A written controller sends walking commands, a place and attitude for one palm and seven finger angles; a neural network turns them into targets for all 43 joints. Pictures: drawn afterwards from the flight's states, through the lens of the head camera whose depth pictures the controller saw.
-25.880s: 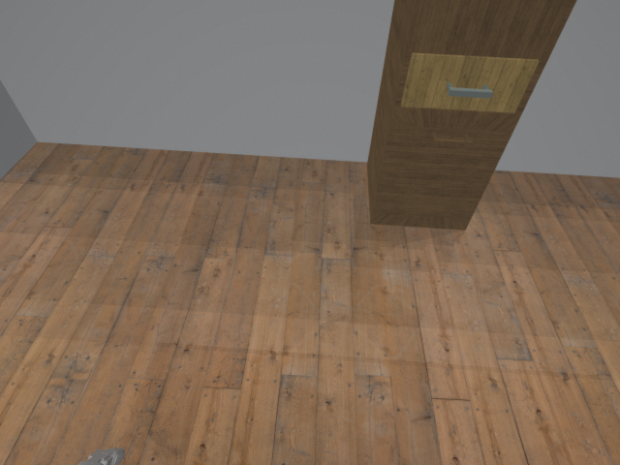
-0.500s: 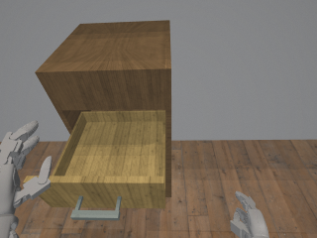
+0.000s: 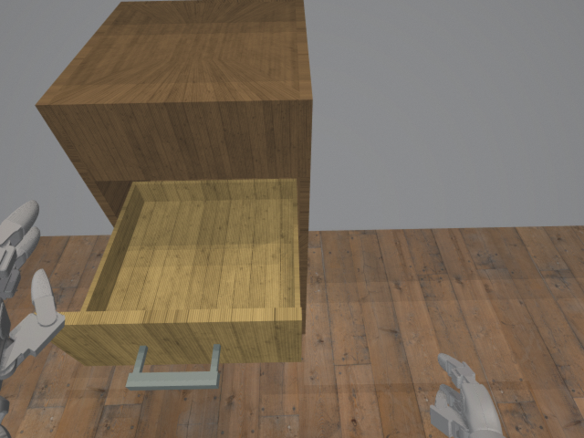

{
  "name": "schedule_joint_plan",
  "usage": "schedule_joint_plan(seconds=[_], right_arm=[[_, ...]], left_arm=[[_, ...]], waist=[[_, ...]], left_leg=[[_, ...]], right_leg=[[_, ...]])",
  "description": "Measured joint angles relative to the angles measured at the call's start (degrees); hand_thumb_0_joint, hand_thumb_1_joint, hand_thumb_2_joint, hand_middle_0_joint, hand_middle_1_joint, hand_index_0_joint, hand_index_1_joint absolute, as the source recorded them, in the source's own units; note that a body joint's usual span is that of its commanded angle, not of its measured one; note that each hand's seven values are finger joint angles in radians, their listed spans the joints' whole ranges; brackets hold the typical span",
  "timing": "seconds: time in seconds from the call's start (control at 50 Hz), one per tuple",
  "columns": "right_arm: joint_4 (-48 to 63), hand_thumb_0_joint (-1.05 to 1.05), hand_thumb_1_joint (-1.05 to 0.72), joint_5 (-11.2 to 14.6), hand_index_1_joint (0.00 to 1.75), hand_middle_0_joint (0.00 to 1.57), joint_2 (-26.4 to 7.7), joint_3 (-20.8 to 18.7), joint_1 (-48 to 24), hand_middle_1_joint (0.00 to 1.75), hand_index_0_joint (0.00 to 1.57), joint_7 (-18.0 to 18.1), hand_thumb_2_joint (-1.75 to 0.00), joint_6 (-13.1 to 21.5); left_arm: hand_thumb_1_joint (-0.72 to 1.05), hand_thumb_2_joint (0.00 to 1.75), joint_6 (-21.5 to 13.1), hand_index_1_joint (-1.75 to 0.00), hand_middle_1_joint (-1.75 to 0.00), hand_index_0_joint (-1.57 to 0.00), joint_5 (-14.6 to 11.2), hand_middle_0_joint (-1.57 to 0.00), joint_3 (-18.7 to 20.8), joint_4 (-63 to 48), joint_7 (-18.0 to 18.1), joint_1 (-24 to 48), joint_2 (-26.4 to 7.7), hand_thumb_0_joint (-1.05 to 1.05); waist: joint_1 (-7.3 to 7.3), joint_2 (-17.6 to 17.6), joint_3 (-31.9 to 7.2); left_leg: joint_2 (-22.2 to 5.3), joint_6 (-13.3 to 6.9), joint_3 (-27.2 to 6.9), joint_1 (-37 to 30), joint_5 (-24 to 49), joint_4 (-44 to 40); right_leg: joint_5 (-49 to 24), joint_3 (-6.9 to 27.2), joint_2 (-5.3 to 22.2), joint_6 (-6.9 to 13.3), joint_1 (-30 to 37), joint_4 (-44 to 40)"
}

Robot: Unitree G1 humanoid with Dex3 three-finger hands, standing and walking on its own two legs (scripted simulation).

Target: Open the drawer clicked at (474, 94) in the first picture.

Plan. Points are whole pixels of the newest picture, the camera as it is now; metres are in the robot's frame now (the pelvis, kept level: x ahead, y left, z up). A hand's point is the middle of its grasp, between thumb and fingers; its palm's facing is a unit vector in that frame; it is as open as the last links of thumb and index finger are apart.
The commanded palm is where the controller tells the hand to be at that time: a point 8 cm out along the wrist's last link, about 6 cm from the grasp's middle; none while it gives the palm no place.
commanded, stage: step back with the hand held close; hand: left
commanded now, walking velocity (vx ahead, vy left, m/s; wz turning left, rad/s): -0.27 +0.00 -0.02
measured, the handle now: (176, 366) +0.24 +0.20 -0.09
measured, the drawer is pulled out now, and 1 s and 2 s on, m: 0.29 0.29 0.29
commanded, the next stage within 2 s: stop stepping back and stand still in 0.92 s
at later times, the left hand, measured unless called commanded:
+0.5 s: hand (37, 391) +0.14 +0.23 +0.15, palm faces +0.28 -0.85 -0.44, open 7.4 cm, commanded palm +0.07 +0.28 +0.18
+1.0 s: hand out of the picture +0.02 +0.19 +0.15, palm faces +0.24 -0.85 -0.47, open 7.4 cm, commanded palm -0.06 +0.24 +0.18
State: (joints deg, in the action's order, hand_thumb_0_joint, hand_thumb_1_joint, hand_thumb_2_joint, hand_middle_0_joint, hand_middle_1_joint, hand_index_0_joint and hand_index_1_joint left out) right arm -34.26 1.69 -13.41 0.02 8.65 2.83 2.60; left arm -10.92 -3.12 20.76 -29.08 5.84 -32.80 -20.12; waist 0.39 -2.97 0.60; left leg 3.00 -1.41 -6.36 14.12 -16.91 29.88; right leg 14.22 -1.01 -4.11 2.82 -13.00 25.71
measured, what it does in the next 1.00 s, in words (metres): walks backwards: right foot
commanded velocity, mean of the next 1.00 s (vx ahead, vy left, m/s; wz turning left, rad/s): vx -0.33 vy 0.00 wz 0.00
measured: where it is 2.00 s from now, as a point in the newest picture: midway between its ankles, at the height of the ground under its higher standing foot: outside the picture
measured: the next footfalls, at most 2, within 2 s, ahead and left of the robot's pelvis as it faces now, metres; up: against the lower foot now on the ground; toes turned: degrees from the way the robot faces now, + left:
right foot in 0.94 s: -0.22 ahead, -0.14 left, +0.00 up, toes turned +2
left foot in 1.28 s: -0.30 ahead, +0.08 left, +0.00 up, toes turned +7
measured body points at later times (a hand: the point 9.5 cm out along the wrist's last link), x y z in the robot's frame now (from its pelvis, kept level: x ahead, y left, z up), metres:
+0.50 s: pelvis -0.07 +0.01 -0.01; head -0.03 +0.01 +0.44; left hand +0.12 +0.27 +0.18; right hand +0.12 -0.22 -0.09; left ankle -0.02 +0.11 -0.74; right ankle -0.07 -0.09 -0.74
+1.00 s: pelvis -0.20 -0.03 -0.01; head -0.14 -0.03 +0.43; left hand +0.00 +0.23 +0.18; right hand +0.01 -0.24 -0.09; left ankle -0.09 +0.12 -0.74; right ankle -0.24 -0.14 -0.74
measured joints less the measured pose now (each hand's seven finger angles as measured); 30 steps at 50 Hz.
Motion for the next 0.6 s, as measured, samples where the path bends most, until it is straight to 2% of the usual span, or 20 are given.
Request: schedule_joint_plan(seconds=[0.1,0.24,0.34,0.4,0.5,0.56,0.6], right_arm=[[0.98,0.01,-0.9,0.24,0.3,0.2,-0.05,-1.22,0.0,0.3,0.2,0.7,-0.9,-1.76],[2.42,0.01,-0.9,-0.45,0.3,0.2,1.37,-0.8,0.59,0.3,0.2,1.36,-0.9,-1.22],[2.59,0.01,-0.9,-1.72,0.3,0.2,2.95,0.16,0.5,0.3,0.2,0.78,-0.9,0.12],[2.14,0.01,-0.9,-1.96,0.3,0.2,3.65,0.88,-0.28,0.3,0.2,0.41,-0.9,0.55],[1.77,0.01,-0.9,-0.69,0.3,0.2,3.18,1.35,-0.62,0.3,0.2,-0.24,-0.9,0.25],[0.86,0.01,-0.9,-0.16,0.3,0.2,2.56,0.75,0.99,0.3,0.2,0.14,-0.9,-0.52],[0.48,0.01,-0.9,-0.29,0.3,0.2,2.02,0.48,2.37,0.3,0.2,0.75,-0.9,-1.26]], left_arm=[[0.89,0.9,1.27,-0.31,-0.3,-0.21,0.25,-0.21,-1.7,-2.4,-0.3,-4.93,-1.15,0.01],[0.89,0.9,1.01,-0.31,-0.3,-0.21,0.18,-0.22,1.76,-7.74,1.09,-6.13,-5.5,0.02],[0.89,0.9,0.34,-0.31,-0.3,-0.21,0.52,-0.21,2.81,-8.12,1.68,-4.92,-4.57,0.01],[0.89,0.9,0.21,-0.31,-0.3,-0.21,0.59,-0.21,2.17,-6.9,1.67,-3.45,-2.66,0.01],[0.89,0.9,0.62,-0.31,-0.3,-0.21,-0.02,-0.21,-0.49,-5.93,0.9,-2.25,-1.4,0.01],[0.89,0.9,0.28,-0.31,-0.3,-0.21,-0.43,-0.21,-1.63,-7.08,0.7,-3.87,-2.06,0.01],[0.89,0.9,0.15,-0.31,-0.3,-0.21,-0.32,-0.22,-1.25,-8.18,0.96,-5.25,-2.66,0.01]], waist=[[1.11,1.99,0.11],[0.34,5.18,-0.07],[-0.55,5.35,-1.8],[-0.88,4.2,-1.96],[0.56,1.93,-0.2],[1.53,3.33,-0.97],[1.91,4.65,-1.9]], left_leg=[[0.77,-0.71,0.85,2.04,0.98,-0.07],[1.92,-1.33,1.75,4.11,2.28,0.34],[2.24,-1.5,3.11,5.8,2.6,1.36],[1.12,-1.03,3.37,7.59,2.84,2.46],[-0.93,0.21,1.24,10.72,3.38,6.01],[-0.53,0.87,1.62,12.23,-3.27,14.74],[-1.1,0.85,2.41,10.35,-4.76,14.02]], right_leg=[[-0.48,0.72,0.82,-0.85,-2.57,0.94],[-0.55,1.34,2.04,-1.73,-5.8,3.79],[3.65,1.49,3.44,-2.55,-5.75,8.48],[4.74,1.41,2.71,-2.07,-4.87,6.73],[1.05,-1.09,0.51,-0.66,-5.42,4.87],[1.21,-2.12,1.35,-0.37,-6.29,5.77],[1.17,-2.51,2.2,-0.57,-6.94,6.11]])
